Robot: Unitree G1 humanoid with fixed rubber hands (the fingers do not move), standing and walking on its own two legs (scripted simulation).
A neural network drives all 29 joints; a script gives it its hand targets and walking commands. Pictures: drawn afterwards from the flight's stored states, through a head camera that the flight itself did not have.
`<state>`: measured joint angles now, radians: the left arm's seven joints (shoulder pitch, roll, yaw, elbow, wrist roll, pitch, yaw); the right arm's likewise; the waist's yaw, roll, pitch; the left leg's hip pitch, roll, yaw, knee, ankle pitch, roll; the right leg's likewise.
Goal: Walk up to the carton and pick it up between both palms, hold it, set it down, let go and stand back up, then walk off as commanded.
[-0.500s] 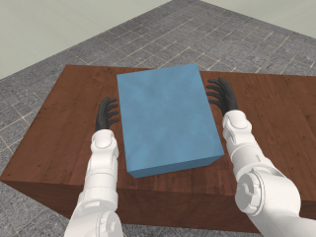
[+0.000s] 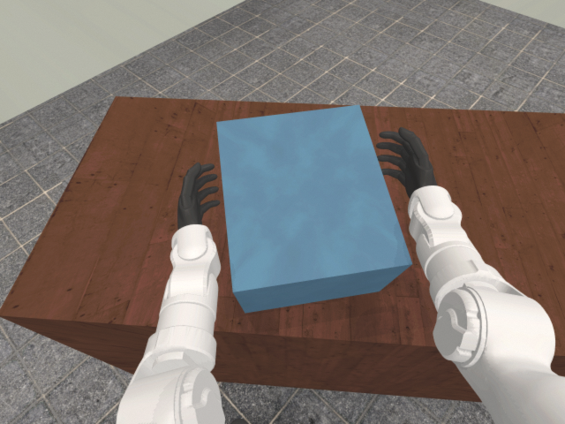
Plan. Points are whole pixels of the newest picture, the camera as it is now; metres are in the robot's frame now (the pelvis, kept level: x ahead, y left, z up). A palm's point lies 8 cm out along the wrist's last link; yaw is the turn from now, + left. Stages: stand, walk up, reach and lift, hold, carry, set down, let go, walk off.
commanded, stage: set down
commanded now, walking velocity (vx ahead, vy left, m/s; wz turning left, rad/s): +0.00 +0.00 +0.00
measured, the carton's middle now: (301, 210) +0.46 +0.04 -0.02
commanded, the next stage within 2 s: none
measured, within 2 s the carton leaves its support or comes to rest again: rests again in 0.76 s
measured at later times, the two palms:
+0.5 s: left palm (195, 220) +0.38 +0.20 +0.04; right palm (413, 181) +0.48 -0.12 +0.06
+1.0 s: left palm (197, 221) +0.39 +0.20 +0.02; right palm (408, 180) +0.49 -0.12 +0.05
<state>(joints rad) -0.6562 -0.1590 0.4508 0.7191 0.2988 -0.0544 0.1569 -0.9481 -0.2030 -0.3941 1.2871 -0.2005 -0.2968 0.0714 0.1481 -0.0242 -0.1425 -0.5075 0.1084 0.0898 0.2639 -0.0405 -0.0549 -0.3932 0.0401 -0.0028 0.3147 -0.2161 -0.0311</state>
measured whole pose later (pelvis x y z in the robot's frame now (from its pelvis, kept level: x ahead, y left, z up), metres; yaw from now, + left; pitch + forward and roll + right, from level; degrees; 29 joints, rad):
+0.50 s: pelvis +0.00 +0.00 +0.00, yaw +0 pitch +21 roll +0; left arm -0.69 -0.15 0.47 0.80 0.28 -0.17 0.16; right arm -1.00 -0.23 -0.39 1.36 -0.21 -0.37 0.06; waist 0.15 -0.02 -0.17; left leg -0.60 0.11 0.09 0.28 -0.04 -0.05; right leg -0.49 0.04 0.00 0.35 -0.22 -0.03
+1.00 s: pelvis +0.00 +0.00 -0.01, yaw +0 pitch +24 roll +0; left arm -0.70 -0.14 0.50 0.85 0.27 -0.27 0.15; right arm -1.03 -0.23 -0.40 1.40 -0.24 -0.42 0.05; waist 0.15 -0.03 -0.19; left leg -0.67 0.11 0.10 0.32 -0.05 -0.04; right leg -0.56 0.03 0.00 0.37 -0.23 -0.03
